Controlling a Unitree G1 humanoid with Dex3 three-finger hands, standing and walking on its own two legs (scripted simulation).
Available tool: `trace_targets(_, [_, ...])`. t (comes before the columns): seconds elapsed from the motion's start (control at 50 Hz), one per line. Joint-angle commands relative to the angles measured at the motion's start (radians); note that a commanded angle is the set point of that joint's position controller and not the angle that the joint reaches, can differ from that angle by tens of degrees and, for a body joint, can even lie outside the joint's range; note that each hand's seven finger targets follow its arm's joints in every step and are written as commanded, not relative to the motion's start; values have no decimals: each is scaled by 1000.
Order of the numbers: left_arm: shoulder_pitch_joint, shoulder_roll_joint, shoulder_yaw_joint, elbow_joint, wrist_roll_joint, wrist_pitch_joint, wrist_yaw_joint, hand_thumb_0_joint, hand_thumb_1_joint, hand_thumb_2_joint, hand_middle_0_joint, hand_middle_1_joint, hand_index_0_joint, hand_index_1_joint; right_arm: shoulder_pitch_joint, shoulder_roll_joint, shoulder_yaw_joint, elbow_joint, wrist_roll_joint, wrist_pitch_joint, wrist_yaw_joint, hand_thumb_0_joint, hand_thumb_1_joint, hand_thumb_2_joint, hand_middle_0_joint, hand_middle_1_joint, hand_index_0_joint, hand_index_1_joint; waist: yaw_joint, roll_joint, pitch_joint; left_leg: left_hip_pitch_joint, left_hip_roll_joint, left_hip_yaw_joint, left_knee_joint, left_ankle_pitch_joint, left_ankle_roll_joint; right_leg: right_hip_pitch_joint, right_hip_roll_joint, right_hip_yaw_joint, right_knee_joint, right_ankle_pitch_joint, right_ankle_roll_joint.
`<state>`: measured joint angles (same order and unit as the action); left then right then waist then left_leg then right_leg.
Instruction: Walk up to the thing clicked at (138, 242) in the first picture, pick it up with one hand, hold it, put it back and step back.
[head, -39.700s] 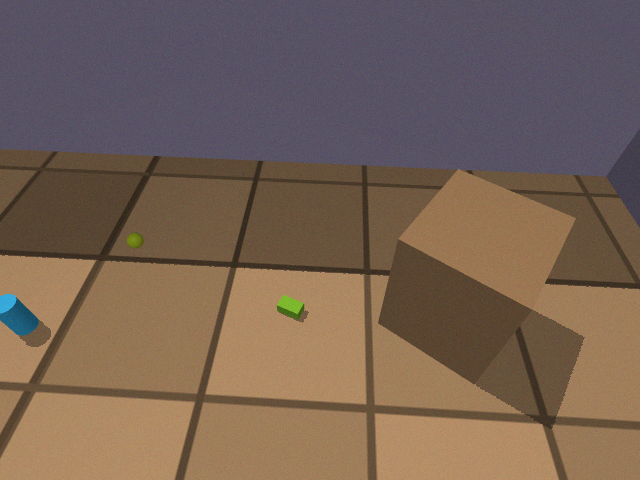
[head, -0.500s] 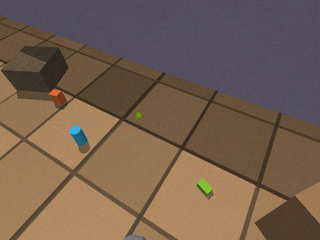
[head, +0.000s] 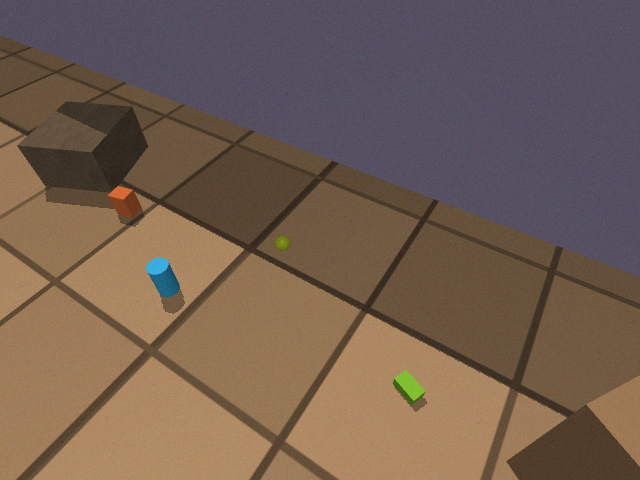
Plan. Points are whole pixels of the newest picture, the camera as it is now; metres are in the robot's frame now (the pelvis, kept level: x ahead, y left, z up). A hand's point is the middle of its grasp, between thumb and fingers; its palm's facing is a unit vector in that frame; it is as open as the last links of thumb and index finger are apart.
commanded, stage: step back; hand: left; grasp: from above
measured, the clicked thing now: (282, 243) +1.11 +0.22 -0.74
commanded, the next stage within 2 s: stand in 0.46 s
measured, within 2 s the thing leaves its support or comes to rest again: neither
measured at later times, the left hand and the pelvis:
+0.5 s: hand out of the picture +0.16 +0.28 -0.14, palm faces -0.04 -0.93 -0.35, open 7.4 cm; pelvis +0.05 +0.02 +0.01, yaw -2 degrees
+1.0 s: hand out of the picture +0.11 +0.27 -0.14, palm faces -0.06 -0.94 -0.33, open 7.4 cm; pelvis +0.03 +0.02 +0.02, yaw -2 degrees
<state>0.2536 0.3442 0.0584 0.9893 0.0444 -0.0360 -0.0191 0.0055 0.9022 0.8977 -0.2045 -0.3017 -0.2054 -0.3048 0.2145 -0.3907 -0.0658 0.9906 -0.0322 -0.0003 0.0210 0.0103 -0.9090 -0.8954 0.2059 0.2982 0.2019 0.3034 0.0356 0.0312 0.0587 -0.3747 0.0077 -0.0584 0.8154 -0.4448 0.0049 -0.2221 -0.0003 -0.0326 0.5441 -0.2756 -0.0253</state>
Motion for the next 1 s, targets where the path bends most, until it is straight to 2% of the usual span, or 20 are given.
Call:
trace_targets(0.0, [-121, 285, 58, -93, -15, -20, 19, 0, 900, 900, -200, -300, -200, -300, 1, -137, -33, -44, 0, -35, -13, 0, -900, -900, 200, 300, 200, 300, -32, -173, -18, 118, 8, 77, -231, 101, -16, -82, -216, 197, -174, 32, -127])
trace_targets(0.02, [-124, 276, 48, -94, -21, -11, 19, 0, 900, 900, -200, -300, -200, -300, -7, -132, -34, -36, 0, -35, -15, 0, -900, -900, 200, 300, 200, 300, -38, -150, -24, 191, -12, 100, -297, 176, -13, -117, -193, 167, -128, 66, -109])
trace_targets(0.04, [-118, 254, 34, -94, -23, -6, 18, 0, 900, 900, -200, -300, -200, -300, -9, -141, -38, -28, -3, -36, -21, 0, -900, -900, 200, 300, 200, 300, -46, -126, -41, 258, -12, 82, -339, 235, -2, -150, -168, 144, -79, 107, -84])
trace_targets(0.06, [-115, 224, 20, -96, -27, -1, 18, 0, 900, 900, -200, -300, -200, -300, -5, -156, -41, -28, -8, -40, -29, 0, -900, -900, 200, 300, 200, 300, -56, -93, -62, 307, 39, 16, -383, 260, 9, -181, -146, 124, -27, 135, -62])
trace_targets(0.08, [-95, 184, 5, -95, -40, 4, 17, 0, 900, 900, -200, -300, -200, -300, -40, -201, -41, -43, -8, -48, -33, 0, -900, -900, 200, 300, 200, 300, -39, 24, -85, 284, 185, -193, -453, 199, 56, -203, -75, 94, 21, 44, -12])
trace_targets(0.1, [-86, 204, 13, -69, -48, 12, 21, 0, 900, 900, -200, -300, -200, -300, -91, -248, -40, -49, 1, -47, -32, 0, -900, -900, 200, 300, 200, 300, -17, 73, -91, 141, 278, -276, -498, 72, 137, -86, -24, 40, 74, -139, 3])
trace_targets(0.12, [-77, 221, 17, -51, -41, 13, 22, 0, 900, 900, -200, -300, -200, -300, -124, -246, -37, -46, 3, -45, -28, 0, -900, -900, 200, 300, 200, 300, -7, 58, -78, 87, 271, -248, -488, 70, 150, -7, -31, 49, 59, -163, 1])
trace_targets(0.18, [-73, 232, 16, -15, -36, -2, 26, 0, 900, 900, -200, -300, -200, -300, -178, -196, -14, -34, 7, -42, -28, 0, -900, -900, 200, 300, 200, 300, 3, 85, -68, 85, 167, -99, -425, 259, 57, 64, -66, 99, -80, 80, -12])
trace_targets(0.22, [-99, 248, 19, -4, -39, -6, 27, 0, 900, 900, -200, -300, -200, -300, -172, -175, -6, -16, 13, -44, -30, 0, -900, -900, 200, 300, 200, 300, -14, 59, -85, 126, 131, -49, -391, 383, 33, 82, -92, 122, -85, 219, -14])
trace_targets(0.3, [-128, 240, 13, 12, -42, -8, 35, 0, 900, 900, -200, -300, -200, -300, -177, -169, -8, 11, 21, -43, -34, 0, -900, -900, 200, 300, 200, 300, -24, 13, -151, 248, 131, -5, -350, 589, 36, 93, -105, 116, -98, 357, -10])
trace_targets(0.42, [-175, 230, 10, 23, -35, 1, 38, 0, 900, 900, -200, -300, -200, -300, -218, -159, -9, 34, 21, -36, -36, 0, -900, -900, 200, 300, 200, 300, -28, -14, -148, 255, 137, 15, -388, 578, 34, 108, -104, 106, -112, 361, 1])
trace_targets(0.44, [-173, 201, -8, 41, -45, 0, 33, 0, 900, 900, -200, -300, -200, -300, -193, -166, 2, 42, 26, -38, -32, 0, -900, -900, 200, 300, 200, 300, -34, -14, -161, 290, 137, -14, -415, 615, 33, 126, -113, 110, -137, 379, 9])
trace_targets(0.52, [-199, 213, -11, 51, -42, -1, 33, 0, 900, 900, -200, -300, -200, -300, -212, -159, 7, 57, 26, -40, -29, 0, -900, -900, 200, 300, 200, 300, -37, -25, -152, 336, 139, -6, -435, 669, 22, 130, -118, 108, -170, 402, 15])
trace_targets(0.56, [-210, 212, -11, 55, -43, 0, 33, 0, 900, 900, -200, -300, -200, -300, -230, -161, 7, 59, 27, -40, -28, 0, -900, -900, 200, 300, 200, 300, -32, -22, -155, 349, 139, -3, -443, 658, 18, 142, -125, 109, -191, 402, 17])
trace_targets(0.66, [-227, 220, -12, 71, -40, 1, 29, 0, 900, 900, -200, -300, -200, -300, -241, -155, 12, 70, 26, -32, -22, 0, -900, -900, 200, 300, 200, 300, -34, -36, -89, 307, 125, -1, -505, 459, 7, 118, -125, 117, -257, 243, 19])
trace_targets(0.72, [-232, 219, -11, 73, -36, 1, 28, 0, 900, 900, -200, -300, -200, -300, -241, -165, 10, 74, 24, -35, -23, 0, -900, -900, 200, 300, 200, 300, -34, -21, -90, 295, 127, 0, -519, 430, 5, 133, -127, 117, -269, 228, 15])
trace_targets(0.76, [-234, 221, -11, 79, -38, 2, 25, 0, 900, 900, -200, -300, -200, -300, -231, -160, 14, 82, 24, -36, -21, 0, -900, -900, 200, 300, 200, 300, -36, -21, -67, 277, 125, -7, -545, 374, 0, 117, -123, 119, -276, 164, 16])
trace_targets(0.84, [-228, 225, -12, 86, -36, -3, 24, 0, 900, 900, -200, -300, -200, -300, -220, -154, 16, 89, 25, -35, -18, 0, -900, -900, 200, 300, 200, 300, -39, -44, -85, 301, 127, -11, -538, 378, 3, 110, -128, 123, -288, 166, 16])
trace_targets(0.86, [-228, 218, -14, 88, -35, -1, 24, 0, 900, 900, -200, -300, -200, -300, -211, -164, 16, 90, 25, -33, -18, 0, -900, -900, 200, 300, 200, 300, -42, -30, -69, 276, 125, -11, -549, 323, 3, 107, -125, 122, -294, 127, 18])
trace_targets(0.98, [-207, 221, -14, 95, -35, 3, 22, 0, 900, 900, -200, -300, -200, -300, -192, -170, 16, 97, 22, -32, -19, 0, -900, -900, 200, 300, 200, 300, -40, -21, -56, 267, 125, -20, -558, 273, 4, 84, -122, 123, -299, 92, 15])
